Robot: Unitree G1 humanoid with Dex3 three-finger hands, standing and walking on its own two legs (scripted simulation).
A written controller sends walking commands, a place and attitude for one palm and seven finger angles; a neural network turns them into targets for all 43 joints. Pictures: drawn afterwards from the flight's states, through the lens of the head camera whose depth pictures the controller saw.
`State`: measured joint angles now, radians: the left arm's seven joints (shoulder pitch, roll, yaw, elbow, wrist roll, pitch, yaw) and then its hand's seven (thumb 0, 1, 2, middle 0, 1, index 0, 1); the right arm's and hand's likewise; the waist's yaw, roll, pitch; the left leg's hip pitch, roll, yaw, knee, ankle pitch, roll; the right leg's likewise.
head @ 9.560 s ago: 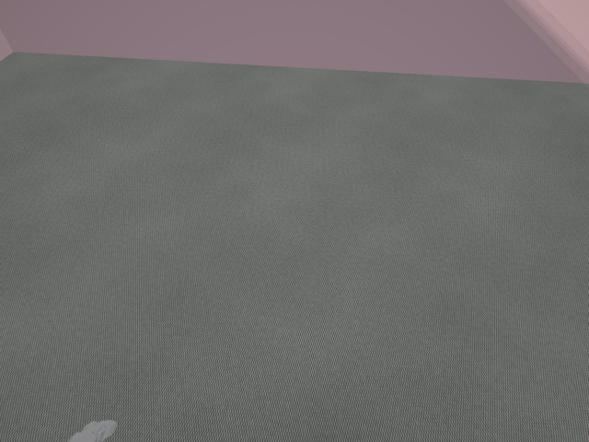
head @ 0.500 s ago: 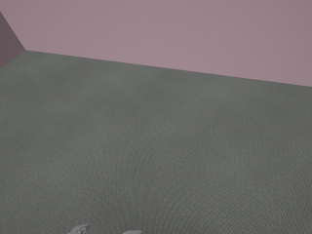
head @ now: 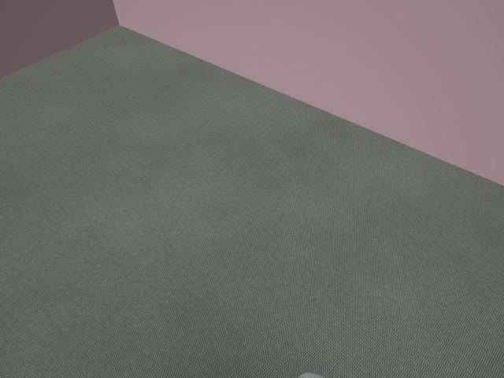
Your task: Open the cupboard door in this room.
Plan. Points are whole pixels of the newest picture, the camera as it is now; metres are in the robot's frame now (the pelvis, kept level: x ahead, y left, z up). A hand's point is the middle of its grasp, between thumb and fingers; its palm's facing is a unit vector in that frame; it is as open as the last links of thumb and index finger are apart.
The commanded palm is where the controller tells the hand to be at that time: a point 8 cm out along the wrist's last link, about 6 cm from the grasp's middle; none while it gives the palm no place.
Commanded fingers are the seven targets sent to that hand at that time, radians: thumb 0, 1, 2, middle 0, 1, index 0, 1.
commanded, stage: turn or walk to find it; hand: left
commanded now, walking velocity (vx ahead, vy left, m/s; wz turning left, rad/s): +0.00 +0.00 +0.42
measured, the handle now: out of the picture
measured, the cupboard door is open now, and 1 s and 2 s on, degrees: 0 0 0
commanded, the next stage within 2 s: none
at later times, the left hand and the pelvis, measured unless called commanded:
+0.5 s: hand out of the picture +0.02 +0.15 -0.14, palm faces +0.23 -0.94 -0.27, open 7.4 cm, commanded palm none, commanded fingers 0.00 0.90 0.90 -0.20 -0.30 -0.20 -0.30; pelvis -0.02 -0.05 +0.01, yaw +13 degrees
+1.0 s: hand out of the picture -0.09 +0.22 -0.17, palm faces +0.46 -0.85 -0.24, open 7.4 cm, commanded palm none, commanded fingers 0.00 0.90 0.90 -0.20 -0.30 -0.20 -0.30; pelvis -0.04 +0.00 +0.01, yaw +25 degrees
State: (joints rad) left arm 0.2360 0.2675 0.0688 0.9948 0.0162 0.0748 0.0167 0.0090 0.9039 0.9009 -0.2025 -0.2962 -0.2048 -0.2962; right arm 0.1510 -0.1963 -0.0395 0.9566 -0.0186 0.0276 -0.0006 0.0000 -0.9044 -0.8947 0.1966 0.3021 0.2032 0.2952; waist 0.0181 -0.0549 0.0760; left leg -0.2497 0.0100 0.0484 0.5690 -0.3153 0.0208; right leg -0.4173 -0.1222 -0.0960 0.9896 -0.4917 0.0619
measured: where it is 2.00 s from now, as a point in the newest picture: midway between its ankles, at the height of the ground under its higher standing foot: outside the picture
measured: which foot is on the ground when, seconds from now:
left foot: down 0.00-0.32, up 0.34-0.76, down 0.78-1.00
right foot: up 0.00-0.30, down 0.32-0.78, up 0.80-1.00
